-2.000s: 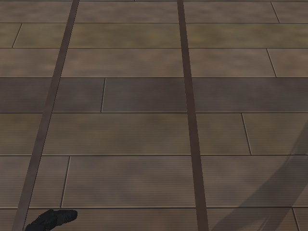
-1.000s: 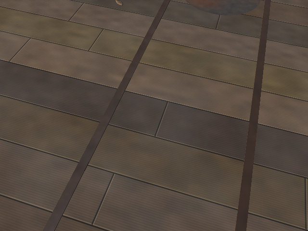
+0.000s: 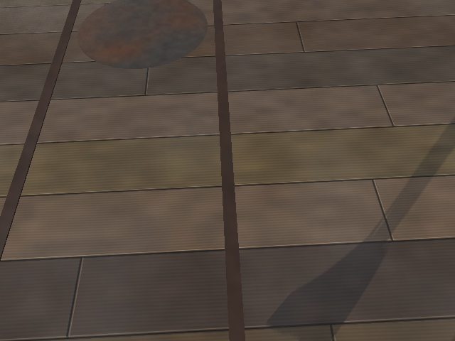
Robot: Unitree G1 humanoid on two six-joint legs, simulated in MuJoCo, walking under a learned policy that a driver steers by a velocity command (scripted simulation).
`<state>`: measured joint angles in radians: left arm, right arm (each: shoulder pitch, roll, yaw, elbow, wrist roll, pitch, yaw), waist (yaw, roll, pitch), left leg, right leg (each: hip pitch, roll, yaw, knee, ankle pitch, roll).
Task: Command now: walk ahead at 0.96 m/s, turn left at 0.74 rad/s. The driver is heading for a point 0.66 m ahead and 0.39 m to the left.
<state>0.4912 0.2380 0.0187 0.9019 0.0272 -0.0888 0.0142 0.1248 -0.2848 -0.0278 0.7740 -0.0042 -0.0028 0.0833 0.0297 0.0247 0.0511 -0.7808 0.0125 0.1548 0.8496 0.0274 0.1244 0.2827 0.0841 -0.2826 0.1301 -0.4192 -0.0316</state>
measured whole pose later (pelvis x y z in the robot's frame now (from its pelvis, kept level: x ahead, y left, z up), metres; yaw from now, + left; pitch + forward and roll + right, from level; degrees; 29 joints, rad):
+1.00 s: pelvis +0.81 +0.24 -0.02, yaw +56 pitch +1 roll -1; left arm 0.45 0.25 0.02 0.85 0.02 -0.05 0.02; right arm 0.02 -0.30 -0.02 0.64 -0.04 -0.02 0.04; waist 0.06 0.02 0.07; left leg -0.55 -0.12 0.13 0.74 -0.23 0.21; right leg -0.05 -0.09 -0.14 1.20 -0.40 0.06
